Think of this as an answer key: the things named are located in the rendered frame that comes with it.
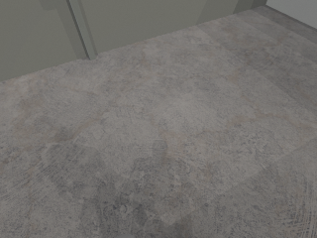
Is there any panel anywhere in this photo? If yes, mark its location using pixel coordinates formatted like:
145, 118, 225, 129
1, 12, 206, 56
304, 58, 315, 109
69, 0, 96, 60

